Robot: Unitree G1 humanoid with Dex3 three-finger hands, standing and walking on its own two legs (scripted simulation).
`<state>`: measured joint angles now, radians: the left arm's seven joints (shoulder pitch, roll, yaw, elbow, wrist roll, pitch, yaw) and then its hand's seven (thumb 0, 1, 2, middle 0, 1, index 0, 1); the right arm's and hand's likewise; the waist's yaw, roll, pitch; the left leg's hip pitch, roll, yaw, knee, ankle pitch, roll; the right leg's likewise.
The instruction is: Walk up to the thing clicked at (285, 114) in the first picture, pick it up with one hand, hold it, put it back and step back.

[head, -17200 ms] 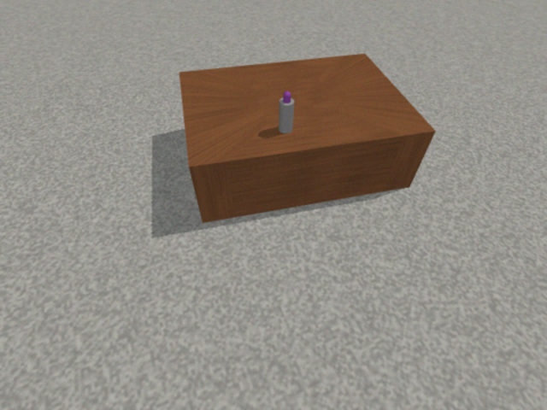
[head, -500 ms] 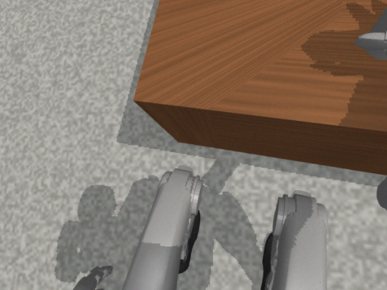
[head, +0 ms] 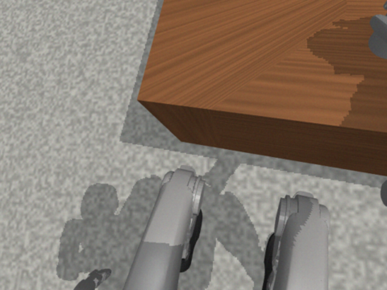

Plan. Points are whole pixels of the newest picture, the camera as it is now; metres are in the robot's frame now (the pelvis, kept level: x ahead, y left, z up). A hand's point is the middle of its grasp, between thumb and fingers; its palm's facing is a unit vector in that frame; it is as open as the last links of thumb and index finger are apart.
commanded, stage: settle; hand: right
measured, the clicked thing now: out of the picture +0.60 -0.22 +0.06
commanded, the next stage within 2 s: lift in 1.20 s
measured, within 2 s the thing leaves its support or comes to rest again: leaves its support in 0.26 s
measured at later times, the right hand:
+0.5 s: hand out of the picture +0.59 -0.23 +0.09, palm faces +0.18 +0.98 -0.05, open 8.9 cm
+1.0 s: hand out of the picture +0.59 -0.22 +0.12, palm faces +0.18 +0.98 -0.04, open 8.9 cm
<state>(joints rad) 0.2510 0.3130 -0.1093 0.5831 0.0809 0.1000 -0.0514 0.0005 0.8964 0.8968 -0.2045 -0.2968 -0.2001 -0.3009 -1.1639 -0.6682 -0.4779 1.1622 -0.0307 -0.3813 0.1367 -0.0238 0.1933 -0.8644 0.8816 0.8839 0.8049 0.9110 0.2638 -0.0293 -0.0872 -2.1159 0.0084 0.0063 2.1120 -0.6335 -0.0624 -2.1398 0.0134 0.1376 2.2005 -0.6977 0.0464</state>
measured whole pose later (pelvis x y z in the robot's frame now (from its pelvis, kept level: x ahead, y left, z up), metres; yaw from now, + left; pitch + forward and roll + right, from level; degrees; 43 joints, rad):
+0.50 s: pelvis +0.01 +0.00 +0.06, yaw -1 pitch +37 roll +5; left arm 0.24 0.28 -0.06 0.61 0.05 0.08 -0.02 0.00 0.90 0.90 -0.21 -0.30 -0.20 -0.30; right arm -1.08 -0.61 -0.47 1.04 -0.01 -0.28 0.10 -0.02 0.23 -1.10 0.84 1.00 0.78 0.99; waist 0.23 -0.03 -0.12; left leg -1.96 0.01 0.00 1.94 -0.64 -0.06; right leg -1.97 -0.01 0.11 2.02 -0.70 0.04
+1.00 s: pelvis +0.02 +0.00 +0.09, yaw -1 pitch +37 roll +4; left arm 0.25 0.26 -0.06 0.60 0.04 0.06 -0.02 0.00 0.91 0.89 -0.20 -0.30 -0.20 -0.30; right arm -1.06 -0.58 -0.47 1.05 0.00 -0.30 0.10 -0.02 0.23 -1.10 0.84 1.00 0.78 1.00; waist 0.23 -0.03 -0.13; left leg -1.85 0.01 0.00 1.82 -0.62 -0.05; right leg -1.86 -0.02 0.10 1.89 -0.68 0.04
